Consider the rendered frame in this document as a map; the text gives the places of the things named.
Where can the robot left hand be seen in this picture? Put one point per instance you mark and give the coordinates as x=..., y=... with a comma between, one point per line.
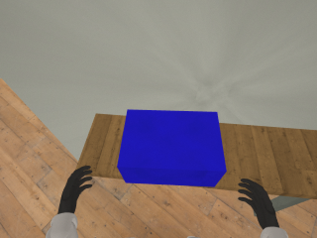
x=73, y=189

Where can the carton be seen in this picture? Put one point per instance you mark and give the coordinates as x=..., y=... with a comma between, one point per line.
x=172, y=147

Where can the right robot forearm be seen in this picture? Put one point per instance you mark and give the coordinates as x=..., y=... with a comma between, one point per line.
x=274, y=232

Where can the table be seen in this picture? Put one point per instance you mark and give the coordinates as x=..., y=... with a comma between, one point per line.
x=281, y=160

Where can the left robot forearm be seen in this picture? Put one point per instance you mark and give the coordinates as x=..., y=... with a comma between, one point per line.
x=63, y=225

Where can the robot right hand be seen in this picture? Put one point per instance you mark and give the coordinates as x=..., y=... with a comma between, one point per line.
x=260, y=203

